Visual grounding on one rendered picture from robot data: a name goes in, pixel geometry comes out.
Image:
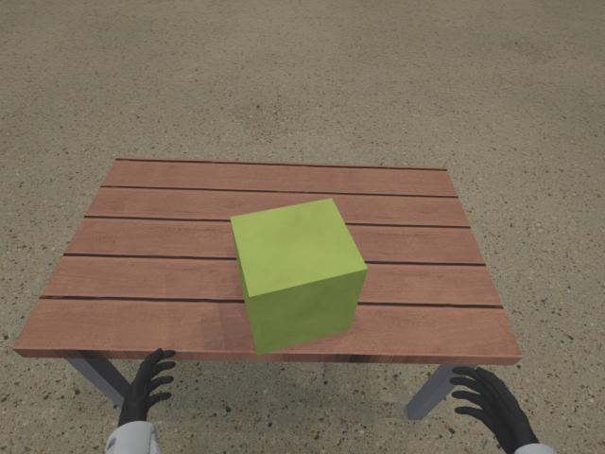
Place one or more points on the robot right hand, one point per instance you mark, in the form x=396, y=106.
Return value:
x=500, y=412

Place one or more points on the carton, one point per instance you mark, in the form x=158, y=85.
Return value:
x=300, y=272

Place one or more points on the table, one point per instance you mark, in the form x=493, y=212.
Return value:
x=153, y=265

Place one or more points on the robot left forearm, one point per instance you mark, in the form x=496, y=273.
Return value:
x=138, y=437

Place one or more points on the robot left hand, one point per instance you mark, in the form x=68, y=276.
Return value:
x=137, y=400

